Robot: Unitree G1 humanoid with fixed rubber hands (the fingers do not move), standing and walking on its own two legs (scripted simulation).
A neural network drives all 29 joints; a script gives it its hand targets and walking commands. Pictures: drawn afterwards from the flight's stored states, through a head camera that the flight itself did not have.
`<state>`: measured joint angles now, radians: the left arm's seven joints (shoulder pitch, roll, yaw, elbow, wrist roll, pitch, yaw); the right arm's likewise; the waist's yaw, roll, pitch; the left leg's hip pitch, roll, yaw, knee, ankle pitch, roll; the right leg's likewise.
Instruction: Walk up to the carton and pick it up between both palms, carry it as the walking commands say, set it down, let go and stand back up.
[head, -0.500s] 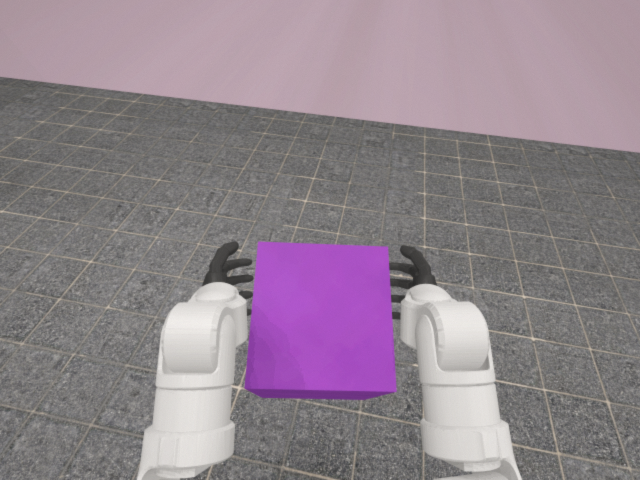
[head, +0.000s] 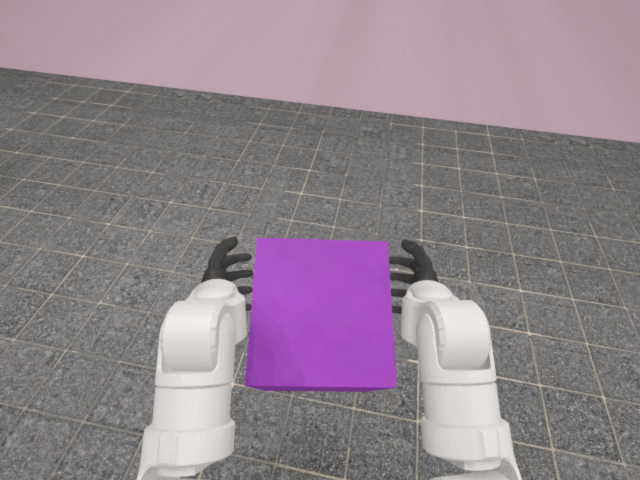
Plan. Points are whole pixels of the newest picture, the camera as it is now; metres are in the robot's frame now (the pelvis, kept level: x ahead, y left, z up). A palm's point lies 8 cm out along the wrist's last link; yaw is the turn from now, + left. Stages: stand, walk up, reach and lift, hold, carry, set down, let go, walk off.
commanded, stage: carry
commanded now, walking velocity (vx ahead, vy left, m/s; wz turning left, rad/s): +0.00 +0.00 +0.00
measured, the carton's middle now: (318, 325) +0.32 +0.00 +0.01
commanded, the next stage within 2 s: none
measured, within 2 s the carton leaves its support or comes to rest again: neither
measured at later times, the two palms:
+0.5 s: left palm (233, 303) +0.30 +0.10 +0.10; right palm (436, 310) +0.28 -0.14 +0.09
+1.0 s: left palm (274, 319) +0.28 +0.06 +0.09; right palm (487, 369) +0.22 -0.18 +0.08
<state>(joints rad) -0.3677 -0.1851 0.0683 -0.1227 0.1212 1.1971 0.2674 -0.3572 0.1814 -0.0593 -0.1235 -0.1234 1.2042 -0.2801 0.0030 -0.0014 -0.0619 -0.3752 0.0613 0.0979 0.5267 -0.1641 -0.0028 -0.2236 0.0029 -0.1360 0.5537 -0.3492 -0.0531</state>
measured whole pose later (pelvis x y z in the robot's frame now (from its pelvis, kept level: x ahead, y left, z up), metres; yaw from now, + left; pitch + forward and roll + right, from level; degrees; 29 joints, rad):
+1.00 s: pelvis -0.04 +0.01 -0.01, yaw -17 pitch +3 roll +0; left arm -0.33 -0.17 0.06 -0.22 0.09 1.20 0.27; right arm -0.33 0.17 -0.03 -0.18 -0.10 1.18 -0.28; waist 0.03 -0.01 -0.04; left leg -0.46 0.19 0.28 0.65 -0.21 -0.01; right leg -0.46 -0.01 -0.05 0.83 -0.46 -0.01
